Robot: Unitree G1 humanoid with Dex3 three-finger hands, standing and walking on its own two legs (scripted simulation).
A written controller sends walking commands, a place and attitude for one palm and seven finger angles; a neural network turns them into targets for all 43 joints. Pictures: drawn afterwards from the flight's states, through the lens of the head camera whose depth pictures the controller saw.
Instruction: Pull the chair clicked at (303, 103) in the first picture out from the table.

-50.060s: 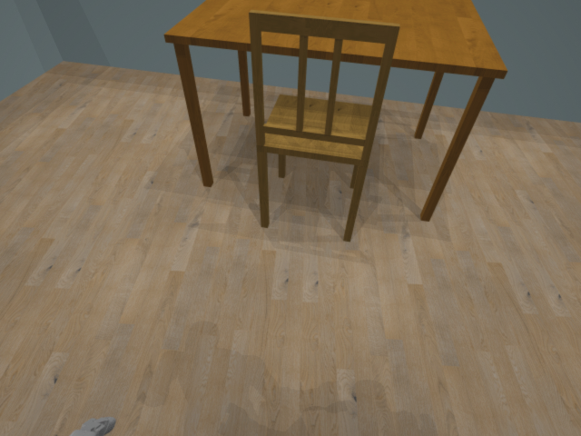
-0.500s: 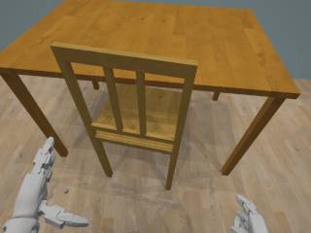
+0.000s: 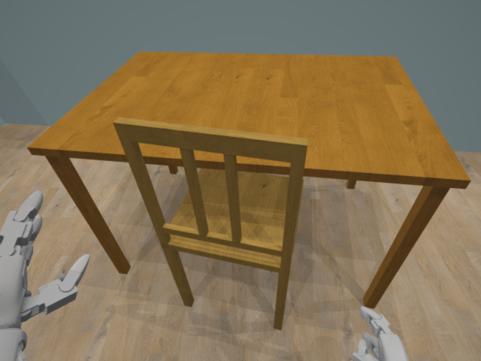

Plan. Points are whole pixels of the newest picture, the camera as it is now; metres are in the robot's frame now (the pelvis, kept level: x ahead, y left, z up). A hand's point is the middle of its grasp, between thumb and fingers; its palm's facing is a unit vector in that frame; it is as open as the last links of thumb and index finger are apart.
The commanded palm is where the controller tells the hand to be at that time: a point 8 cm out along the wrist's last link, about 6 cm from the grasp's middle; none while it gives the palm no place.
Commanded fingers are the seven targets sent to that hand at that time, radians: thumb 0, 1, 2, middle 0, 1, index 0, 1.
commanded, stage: draw the hand back to the body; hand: left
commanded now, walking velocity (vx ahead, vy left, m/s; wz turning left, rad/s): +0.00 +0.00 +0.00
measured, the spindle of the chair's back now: (196, 195) +0.52 +0.18 -0.06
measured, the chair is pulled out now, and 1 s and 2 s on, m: -0.09 -0.09 -0.09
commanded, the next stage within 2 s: step back with the hand held close in 0.46 s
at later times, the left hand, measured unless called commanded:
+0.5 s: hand (42, 281) +0.16 +0.25 +0.17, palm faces +0.45 -0.79 -0.43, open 7.5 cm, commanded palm +0.12 +0.30 +0.18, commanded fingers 0.00 0.90 0.90 -0.20 -0.30 -0.20 -0.30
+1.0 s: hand (32, 292) +0.15 +0.26 +0.16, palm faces +0.34 -0.78 -0.52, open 7.4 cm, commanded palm +0.10 +0.31 +0.18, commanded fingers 0.00 0.90 0.90 -0.20 -0.30 -0.20 -0.30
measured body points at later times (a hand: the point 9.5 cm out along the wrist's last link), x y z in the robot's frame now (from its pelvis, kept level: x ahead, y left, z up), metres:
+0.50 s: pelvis -0.02 +0.00 +0.01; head -0.06 -0.03 +0.45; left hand +0.13 +0.29 +0.20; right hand +0.14 -0.24 -0.08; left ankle -0.07 +0.10 -0.73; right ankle -0.01 -0.11 -0.73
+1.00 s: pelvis -0.06 +0.01 +0.01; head -0.06 +0.01 +0.46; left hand +0.13 +0.30 +0.19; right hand +0.09 -0.25 -0.08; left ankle -0.07 +0.10 -0.73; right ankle -0.01 -0.11 -0.73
